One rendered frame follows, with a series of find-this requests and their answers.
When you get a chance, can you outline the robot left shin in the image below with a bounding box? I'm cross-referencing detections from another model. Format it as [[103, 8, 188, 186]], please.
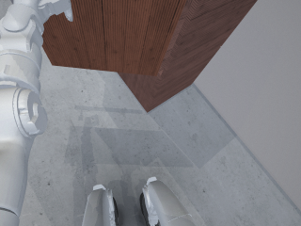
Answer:
[[87, 184, 116, 226]]

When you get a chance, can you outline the left robot hand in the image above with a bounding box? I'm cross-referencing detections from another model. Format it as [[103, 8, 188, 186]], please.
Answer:
[[13, 0, 73, 24]]

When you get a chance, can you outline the cupboard door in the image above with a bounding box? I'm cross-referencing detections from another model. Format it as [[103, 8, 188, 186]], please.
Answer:
[[42, 0, 186, 76]]

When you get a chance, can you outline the robot left thigh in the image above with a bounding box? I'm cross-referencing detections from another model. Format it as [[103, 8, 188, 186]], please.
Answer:
[[82, 188, 115, 226]]

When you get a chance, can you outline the left robot forearm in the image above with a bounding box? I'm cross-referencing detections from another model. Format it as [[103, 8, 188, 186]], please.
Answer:
[[0, 4, 44, 97]]

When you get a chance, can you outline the left robot upper arm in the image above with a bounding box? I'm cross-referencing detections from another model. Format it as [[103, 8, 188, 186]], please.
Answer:
[[0, 87, 48, 226]]

